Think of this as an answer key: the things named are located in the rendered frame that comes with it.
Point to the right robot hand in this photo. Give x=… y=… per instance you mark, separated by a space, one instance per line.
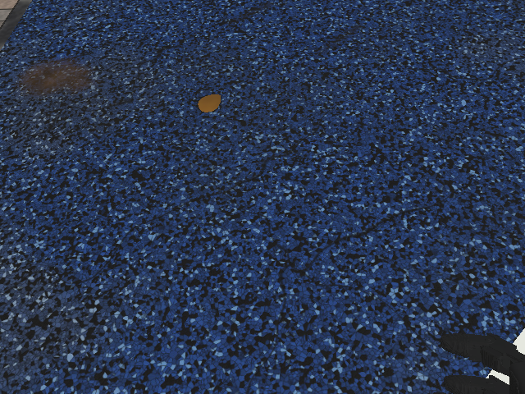
x=494 y=352

